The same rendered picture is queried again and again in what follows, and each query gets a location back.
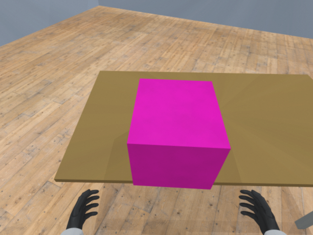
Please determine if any robot left hand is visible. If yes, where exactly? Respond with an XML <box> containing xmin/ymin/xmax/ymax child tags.
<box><xmin>66</xmin><ymin>189</ymin><xmax>99</xmax><ymax>230</ymax></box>

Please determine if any robot right hand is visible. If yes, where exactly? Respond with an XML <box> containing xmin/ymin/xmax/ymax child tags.
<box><xmin>239</xmin><ymin>190</ymin><xmax>280</xmax><ymax>235</ymax></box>

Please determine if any carton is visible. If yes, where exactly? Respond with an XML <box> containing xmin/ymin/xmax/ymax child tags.
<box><xmin>127</xmin><ymin>78</ymin><xmax>231</xmax><ymax>189</ymax></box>

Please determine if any table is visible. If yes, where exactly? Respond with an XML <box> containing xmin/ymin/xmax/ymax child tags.
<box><xmin>54</xmin><ymin>70</ymin><xmax>313</xmax><ymax>229</ymax></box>

